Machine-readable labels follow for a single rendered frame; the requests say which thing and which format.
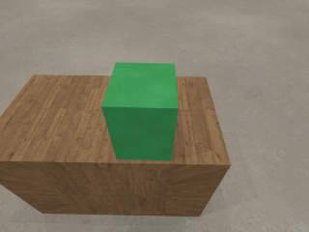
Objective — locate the carton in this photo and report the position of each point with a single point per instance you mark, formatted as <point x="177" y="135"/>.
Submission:
<point x="140" y="108"/>

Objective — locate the pedestal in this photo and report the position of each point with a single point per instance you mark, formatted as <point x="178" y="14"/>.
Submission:
<point x="56" y="153"/>

